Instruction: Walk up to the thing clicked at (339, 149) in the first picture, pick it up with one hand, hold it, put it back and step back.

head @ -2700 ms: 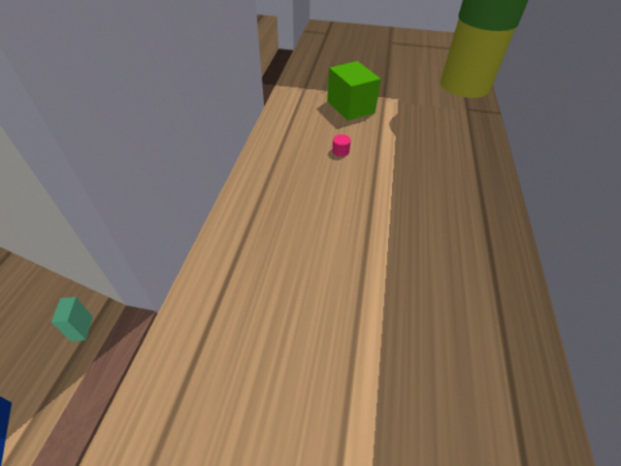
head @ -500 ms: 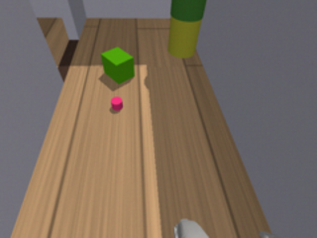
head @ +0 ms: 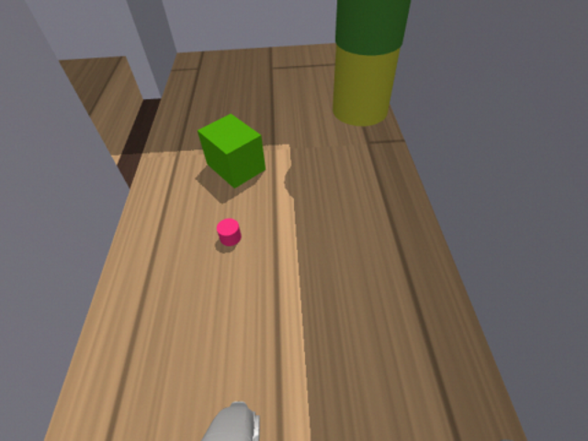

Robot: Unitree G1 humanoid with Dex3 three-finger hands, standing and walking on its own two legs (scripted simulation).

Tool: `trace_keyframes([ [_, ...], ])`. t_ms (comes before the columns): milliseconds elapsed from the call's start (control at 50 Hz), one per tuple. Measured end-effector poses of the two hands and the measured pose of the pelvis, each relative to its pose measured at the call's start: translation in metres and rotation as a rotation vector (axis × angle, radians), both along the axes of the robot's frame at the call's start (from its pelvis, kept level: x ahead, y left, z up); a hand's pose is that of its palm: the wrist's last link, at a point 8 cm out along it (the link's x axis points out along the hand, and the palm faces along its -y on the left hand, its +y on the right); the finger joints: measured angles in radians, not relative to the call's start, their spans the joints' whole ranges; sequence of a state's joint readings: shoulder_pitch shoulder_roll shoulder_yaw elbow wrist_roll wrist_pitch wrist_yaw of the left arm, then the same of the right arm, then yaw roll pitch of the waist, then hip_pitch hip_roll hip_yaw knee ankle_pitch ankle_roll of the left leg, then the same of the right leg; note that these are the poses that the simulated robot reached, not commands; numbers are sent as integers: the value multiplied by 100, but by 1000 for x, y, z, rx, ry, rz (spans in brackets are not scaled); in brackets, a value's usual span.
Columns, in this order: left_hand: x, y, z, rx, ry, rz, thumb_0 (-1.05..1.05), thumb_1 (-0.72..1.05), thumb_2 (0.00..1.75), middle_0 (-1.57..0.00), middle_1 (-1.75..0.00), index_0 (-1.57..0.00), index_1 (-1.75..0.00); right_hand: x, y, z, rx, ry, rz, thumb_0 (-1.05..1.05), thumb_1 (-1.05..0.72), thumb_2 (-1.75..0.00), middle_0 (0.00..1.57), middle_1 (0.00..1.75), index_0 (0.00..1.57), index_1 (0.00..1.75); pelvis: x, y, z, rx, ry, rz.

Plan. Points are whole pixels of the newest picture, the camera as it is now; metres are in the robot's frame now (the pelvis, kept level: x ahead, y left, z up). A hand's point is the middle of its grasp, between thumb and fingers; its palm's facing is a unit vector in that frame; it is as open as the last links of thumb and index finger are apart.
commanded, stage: walk up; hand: left
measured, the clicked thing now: (229, 232) +1.00 +0.32 -0.74
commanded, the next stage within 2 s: none
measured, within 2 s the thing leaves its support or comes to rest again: neither
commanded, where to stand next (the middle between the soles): +0.61 +0.08 m, yaw +0 degrees
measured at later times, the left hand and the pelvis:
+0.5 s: hand (105, 357) +0.27 +0.34 -0.15, palm faces -0.05 -0.94 -0.34, open 7.4 cm; pelvis +0.21 +0.07 +0.00, yaw +0 degrees
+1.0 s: hand (132, 276) +0.42 +0.33 -0.13, palm faces -0.01 -0.92 -0.39, open 7.4 cm; pelvis +0.36 +0.06 +0.00, yaw +1 degrees
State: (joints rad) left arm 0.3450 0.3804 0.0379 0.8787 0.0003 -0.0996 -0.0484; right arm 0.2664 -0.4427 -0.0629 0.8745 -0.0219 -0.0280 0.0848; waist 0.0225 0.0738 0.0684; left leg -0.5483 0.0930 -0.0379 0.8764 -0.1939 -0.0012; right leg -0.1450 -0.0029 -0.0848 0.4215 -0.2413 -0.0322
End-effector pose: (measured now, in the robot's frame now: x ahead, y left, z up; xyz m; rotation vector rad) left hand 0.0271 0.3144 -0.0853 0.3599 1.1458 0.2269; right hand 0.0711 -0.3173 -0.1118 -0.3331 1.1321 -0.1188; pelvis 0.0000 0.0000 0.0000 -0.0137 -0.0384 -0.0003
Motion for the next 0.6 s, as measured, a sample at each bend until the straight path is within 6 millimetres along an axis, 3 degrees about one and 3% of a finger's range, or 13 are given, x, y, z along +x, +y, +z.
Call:
trace_keyframes([
  [140,39,40,-26,-14,42,49,0,90,90,-21,-30,-20,-31,86,24,8,-54,2,53,1,-91,-90,21,30,20,30,67,28,-13,-33,12,28],
  [200,67,60,-43,-19,71,53,0,90,90,-21,-30,-20,-30,127,43,11,-76,-43,60,1,-91,-90,21,30,20,30,97,44,-21,4,9,26],
  [260,101,66,-46,-37,90,30,0,90,90,-21,-29,-20,-30,153,59,20,-76,-108,40,0,-91,-90,21,30,20,30,120,58,-17,-18,0,18],
  [400,190,75,-32,-66,7,-15,0,91,90,-21,-29,-20,-30,172,79,32,-68,-75,-7,0,-90,-89,21,30,21,30,172,70,-1,0,-13,20],
  [600,296,61,-20,-40,1,-81,0,91,90,-21,-29,-20,-30,198,66,5,-37,29,-73,0,-90,-89,21,30,21,30,246,64,-6,40,-10,-8],
])
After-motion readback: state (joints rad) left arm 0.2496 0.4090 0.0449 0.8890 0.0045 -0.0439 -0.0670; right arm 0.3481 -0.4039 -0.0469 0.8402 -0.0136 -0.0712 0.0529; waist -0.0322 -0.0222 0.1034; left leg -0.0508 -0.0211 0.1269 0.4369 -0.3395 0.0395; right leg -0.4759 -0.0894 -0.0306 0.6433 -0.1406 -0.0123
